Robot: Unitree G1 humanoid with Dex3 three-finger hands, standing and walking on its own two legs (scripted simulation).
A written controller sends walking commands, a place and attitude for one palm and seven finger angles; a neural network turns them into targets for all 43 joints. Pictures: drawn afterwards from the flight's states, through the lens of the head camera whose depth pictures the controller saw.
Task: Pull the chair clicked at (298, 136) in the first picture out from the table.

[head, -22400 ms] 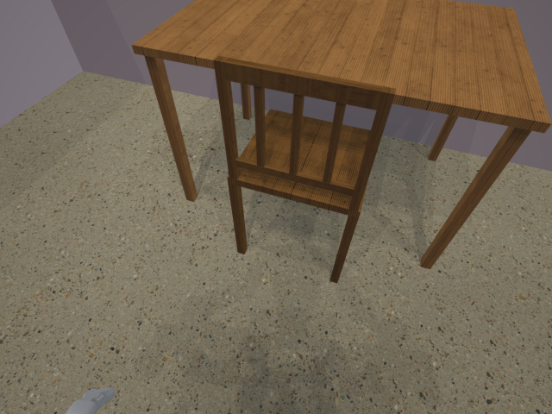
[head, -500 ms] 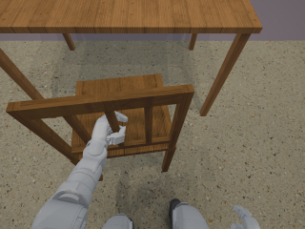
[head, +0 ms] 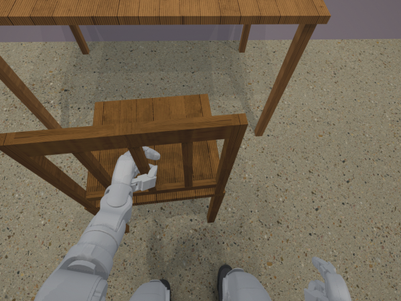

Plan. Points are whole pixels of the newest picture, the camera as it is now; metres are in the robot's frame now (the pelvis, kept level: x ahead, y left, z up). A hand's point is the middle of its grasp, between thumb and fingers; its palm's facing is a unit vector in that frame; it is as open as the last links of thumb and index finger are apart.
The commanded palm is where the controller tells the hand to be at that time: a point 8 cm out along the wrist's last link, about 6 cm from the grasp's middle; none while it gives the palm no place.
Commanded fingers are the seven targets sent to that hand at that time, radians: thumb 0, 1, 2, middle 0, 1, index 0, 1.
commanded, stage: step backward, pulling the chair out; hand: left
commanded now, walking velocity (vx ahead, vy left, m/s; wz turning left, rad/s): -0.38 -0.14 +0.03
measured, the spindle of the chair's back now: (144, 169) +0.39 +0.13 -0.09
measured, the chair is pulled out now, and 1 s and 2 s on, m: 0.30 0.58 0.69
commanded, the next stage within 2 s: stop walking, hand still on the chair in 0.84 s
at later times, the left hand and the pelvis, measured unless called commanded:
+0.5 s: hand (144, 238) +0.23 +0.11 -0.07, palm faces -0.03 -0.98 -0.17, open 5.4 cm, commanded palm +0.22 +0.16 -0.07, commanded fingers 0.00 0.90 0.90 -0.50 -1.45 -0.50 -1.45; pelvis -0.12 -0.01 +0.00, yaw +1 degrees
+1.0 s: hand out of the picture +0.09 +0.10 -0.06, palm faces -0.01 -0.98 -0.17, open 5.4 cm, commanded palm +0.07 +0.15 -0.05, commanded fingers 0.00 0.90 0.90 -0.50 -1.45 -0.50 -1.45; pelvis -0.26 -0.03 +0.00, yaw +0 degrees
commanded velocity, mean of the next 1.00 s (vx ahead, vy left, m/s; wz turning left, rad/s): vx -0.29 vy -0.04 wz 0.05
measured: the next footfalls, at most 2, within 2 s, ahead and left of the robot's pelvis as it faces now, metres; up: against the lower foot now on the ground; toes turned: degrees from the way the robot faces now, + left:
right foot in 0.10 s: +0.04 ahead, -0.14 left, +0.00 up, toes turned -4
left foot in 0.38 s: -0.08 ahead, +0.12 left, +0.00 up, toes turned +1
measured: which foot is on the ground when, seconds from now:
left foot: down 0.00-0.16, up 0.18-0.36, down 0.38-0.68, up 0.70-0.86, down 0.88-1.00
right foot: up 0.00-0.08, down 0.10-0.40, up 0.42-0.60, down 0.62-1.00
